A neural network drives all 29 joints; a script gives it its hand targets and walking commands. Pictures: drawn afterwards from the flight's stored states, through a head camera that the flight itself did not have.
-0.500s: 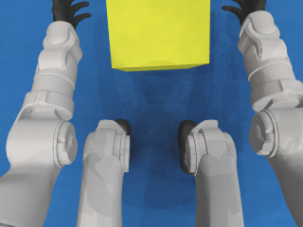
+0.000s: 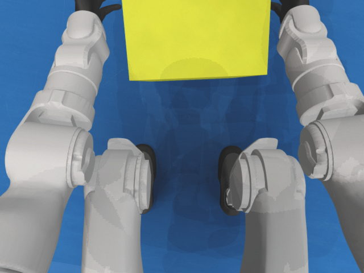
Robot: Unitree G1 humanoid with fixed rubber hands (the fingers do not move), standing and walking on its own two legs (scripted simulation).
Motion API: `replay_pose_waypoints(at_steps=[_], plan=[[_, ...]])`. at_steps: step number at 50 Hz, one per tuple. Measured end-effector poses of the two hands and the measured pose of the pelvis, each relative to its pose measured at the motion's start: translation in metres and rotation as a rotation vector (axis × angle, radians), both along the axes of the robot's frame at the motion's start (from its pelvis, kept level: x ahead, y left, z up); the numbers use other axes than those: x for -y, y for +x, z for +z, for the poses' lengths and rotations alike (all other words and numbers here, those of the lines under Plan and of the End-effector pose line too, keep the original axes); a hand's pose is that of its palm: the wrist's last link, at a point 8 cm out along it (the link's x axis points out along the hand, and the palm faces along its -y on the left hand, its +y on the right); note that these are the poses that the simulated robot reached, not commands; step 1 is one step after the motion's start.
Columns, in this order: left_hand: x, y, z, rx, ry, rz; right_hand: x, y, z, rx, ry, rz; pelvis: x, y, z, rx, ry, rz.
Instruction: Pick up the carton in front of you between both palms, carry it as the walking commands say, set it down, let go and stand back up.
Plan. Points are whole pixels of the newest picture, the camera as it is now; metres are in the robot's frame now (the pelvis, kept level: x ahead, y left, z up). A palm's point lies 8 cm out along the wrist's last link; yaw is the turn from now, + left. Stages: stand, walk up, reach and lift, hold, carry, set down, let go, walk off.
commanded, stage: reach and lift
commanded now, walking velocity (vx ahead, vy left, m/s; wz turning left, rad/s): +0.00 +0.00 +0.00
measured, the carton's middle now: (192, 26) +0.52 -0.01 -0.24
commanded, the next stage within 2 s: none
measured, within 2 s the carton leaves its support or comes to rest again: leaves its support in 0.52 s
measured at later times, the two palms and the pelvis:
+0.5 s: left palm (99, 11) +0.53 +0.14 -0.16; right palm (287, 4) +0.53 -0.16 -0.17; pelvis -0.01 +0.00 +0.00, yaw +0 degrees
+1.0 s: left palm (6, 1) +0.48 +0.14 +0.04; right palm out of the picture +0.47 -0.16 +0.03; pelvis -0.02 +0.00 +0.10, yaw -2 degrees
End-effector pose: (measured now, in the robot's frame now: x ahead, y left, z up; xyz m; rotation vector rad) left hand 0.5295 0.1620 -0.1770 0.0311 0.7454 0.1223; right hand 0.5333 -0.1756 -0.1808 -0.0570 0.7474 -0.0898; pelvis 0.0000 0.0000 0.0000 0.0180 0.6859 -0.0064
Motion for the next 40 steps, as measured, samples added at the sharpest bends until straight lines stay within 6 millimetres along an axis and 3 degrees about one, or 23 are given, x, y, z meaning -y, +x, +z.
replay_pose_waypoints(at_steps=[7, 12, 16, 27, 30, 33, 40], plan=[[0.000, -0.012, 0.000, 0.018, 0.014, 0.005, -0.001, -0.008, 0.003, 0.044, 0.007, -0.011, 0.000, -0.010, -0.001, 0.005, -0.003, -0.002], [0.018, -0.008, 0.009, 0.046, -0.024, -0.022, -0.015, -0.007, 0.011, 0.050, 0.010, 0.026, 0.001, -0.021, 0.001, 0.047, 0.000, -0.003], [0.020, -0.005, 0.011, 0.022, -0.009, 0.007, -0.015, -0.004, 0.014, 0.019, -0.013, 0.013, 0.001, -0.025, 0.003, 0.068, 0.000, -0.006], [0.017, -0.001, 0.018, -0.010, -0.023, 0.012, -0.018, -0.002, 0.015, -0.022, 0.029, 0.023, 0.003, -0.012, -0.002, 0.025, 0.004, -0.009], [0.017, 0.004, 0.036, 0.045, -0.025, 0.036, -0.023, -0.008, 0.022, -0.004, 0.022, -0.014, 0.004, -0.009, -0.001, 0.011, 0.005, -0.009], [0.017, 0.005, 0.066, 0.095, -0.050, 0.055, -0.023, -0.011, 0.045, 0.043, 0.043, -0.026, 0.003, -0.008, 0.003, 0.014, -0.001, -0.005], [0.021, -0.018, 0.157, 0.146, -0.042, 0.057, -0.018, -0.024, 0.146, 0.094, 0.051, -0.034, -0.001, -0.008, 0.030, 0.003, -0.011, -0.002]])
